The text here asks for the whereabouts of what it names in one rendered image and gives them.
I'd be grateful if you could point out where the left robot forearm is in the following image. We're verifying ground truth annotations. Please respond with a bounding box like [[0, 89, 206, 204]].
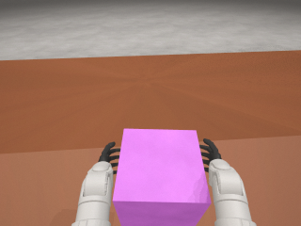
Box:
[[71, 161, 114, 226]]

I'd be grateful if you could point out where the carton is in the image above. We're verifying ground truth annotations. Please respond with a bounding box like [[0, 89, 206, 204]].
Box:
[[112, 128, 212, 226]]

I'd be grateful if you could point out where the left robot hand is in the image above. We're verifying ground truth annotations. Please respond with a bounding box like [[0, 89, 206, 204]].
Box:
[[98, 141, 121, 174]]

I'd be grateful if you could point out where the right robot forearm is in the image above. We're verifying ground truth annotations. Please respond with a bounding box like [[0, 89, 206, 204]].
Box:
[[208, 159, 257, 226]]

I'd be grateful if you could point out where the right robot hand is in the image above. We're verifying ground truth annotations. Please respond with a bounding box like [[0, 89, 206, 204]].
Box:
[[199, 138, 222, 172]]

